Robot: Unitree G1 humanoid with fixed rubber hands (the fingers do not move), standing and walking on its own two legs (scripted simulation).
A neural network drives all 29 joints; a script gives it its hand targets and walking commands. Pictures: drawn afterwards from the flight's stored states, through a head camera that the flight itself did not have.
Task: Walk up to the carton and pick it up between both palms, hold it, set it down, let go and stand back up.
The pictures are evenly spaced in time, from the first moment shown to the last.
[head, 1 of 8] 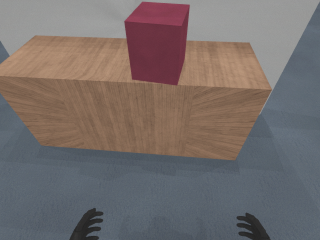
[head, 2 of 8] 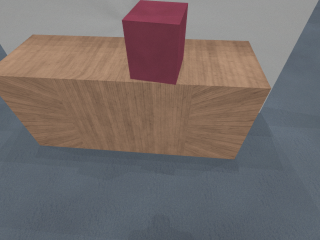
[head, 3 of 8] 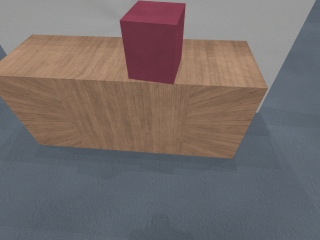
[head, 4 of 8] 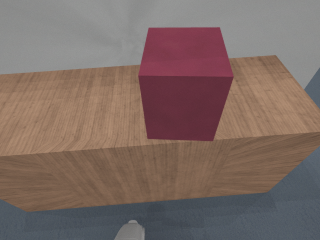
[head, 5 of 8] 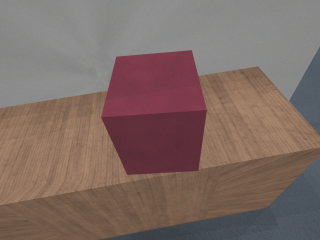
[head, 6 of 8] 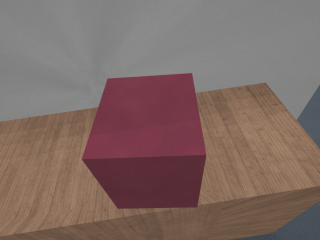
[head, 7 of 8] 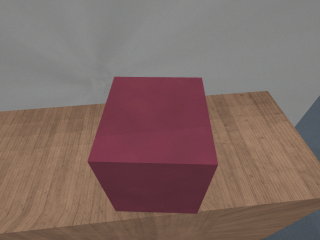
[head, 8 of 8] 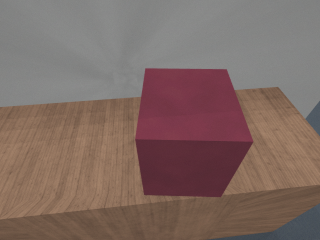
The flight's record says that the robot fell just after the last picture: no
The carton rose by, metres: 0.00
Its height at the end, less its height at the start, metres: +0.00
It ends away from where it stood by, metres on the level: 0.00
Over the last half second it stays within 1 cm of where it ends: yes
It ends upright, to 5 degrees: yes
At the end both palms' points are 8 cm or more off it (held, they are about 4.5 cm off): yes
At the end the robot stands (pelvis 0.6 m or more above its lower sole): yes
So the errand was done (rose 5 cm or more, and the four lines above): no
